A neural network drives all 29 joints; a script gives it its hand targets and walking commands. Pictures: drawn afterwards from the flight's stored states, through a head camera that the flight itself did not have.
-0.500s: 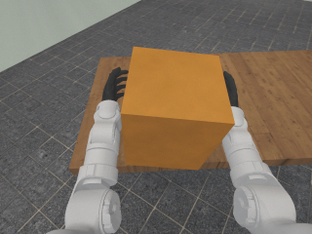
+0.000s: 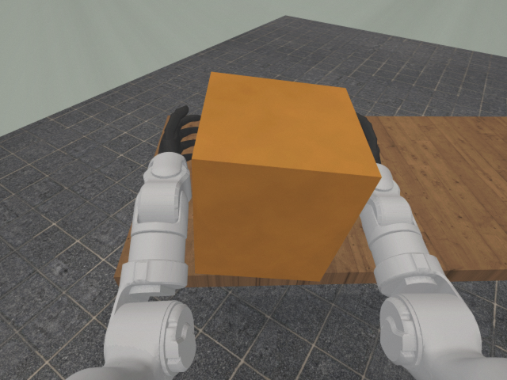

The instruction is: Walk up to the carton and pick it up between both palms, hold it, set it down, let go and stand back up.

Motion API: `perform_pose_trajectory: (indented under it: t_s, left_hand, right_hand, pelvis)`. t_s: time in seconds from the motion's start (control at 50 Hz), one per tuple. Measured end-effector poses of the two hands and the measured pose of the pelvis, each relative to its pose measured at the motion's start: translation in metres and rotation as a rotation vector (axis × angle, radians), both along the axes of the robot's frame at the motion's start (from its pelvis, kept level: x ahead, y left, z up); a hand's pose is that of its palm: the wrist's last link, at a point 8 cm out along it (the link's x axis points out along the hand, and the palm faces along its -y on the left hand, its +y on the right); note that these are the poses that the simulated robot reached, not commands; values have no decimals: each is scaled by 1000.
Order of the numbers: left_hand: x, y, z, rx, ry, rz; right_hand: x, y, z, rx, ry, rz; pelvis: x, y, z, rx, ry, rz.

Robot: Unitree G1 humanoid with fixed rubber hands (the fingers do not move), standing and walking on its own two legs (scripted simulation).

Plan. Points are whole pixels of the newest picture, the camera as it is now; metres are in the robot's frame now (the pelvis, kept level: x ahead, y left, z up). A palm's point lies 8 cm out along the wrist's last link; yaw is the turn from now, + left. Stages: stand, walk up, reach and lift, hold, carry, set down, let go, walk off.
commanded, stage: reach and lift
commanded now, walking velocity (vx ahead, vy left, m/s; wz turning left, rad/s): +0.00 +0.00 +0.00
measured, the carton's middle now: (268, 182) +0.37 +0.01 +0.15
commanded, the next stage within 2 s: hold in 1.20 s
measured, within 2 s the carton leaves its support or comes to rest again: neither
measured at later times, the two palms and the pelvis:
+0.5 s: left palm (167, 145) +0.38 +0.16 +0.21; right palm (363, 146) +0.40 -0.14 +0.21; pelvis +0.00 +0.00 +0.00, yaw +0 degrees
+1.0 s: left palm (169, 137) +0.38 +0.16 +0.23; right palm (369, 135) +0.40 -0.14 +0.22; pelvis +0.00 +0.00 +0.00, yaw +0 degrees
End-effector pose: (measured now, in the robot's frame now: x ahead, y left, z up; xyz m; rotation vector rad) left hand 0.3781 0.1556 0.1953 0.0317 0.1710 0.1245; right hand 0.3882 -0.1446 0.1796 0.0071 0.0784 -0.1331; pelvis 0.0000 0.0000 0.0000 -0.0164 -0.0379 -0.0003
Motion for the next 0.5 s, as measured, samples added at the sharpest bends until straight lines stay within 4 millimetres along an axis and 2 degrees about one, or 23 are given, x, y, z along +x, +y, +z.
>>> perform_pose_trajectory:
  t_s: [0.2, 0.5]
  left_hand:
    - [0, 1, 16, 9, 9, 3]
    - [3, 6, 19, 9, 34, 18]
  right_hand:
    - [1, 1, 13, 4, 7, 3]
    - [11, 6, 25, 99, 31, 16]
  pelvis:
    - [-1, 0, 0, 0, -11, 0]
    - [4, 1, 0, -1, -12, 0]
